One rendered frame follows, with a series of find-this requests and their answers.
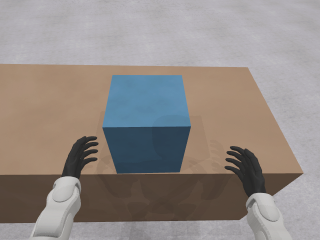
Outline pedestal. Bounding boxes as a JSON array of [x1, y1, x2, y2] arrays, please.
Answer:
[[0, 64, 304, 224]]

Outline robot left hand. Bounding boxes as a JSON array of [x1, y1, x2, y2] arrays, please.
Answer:
[[61, 136, 99, 179]]

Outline right robot forearm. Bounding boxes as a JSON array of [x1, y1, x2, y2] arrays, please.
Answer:
[[246, 192, 293, 240]]

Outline left robot forearm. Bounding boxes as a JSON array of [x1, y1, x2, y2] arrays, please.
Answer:
[[29, 176, 81, 240]]

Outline carton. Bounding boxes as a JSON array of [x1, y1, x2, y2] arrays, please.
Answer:
[[102, 75, 191, 174]]

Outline robot right hand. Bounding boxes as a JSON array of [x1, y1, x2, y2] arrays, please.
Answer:
[[224, 146, 267, 197]]

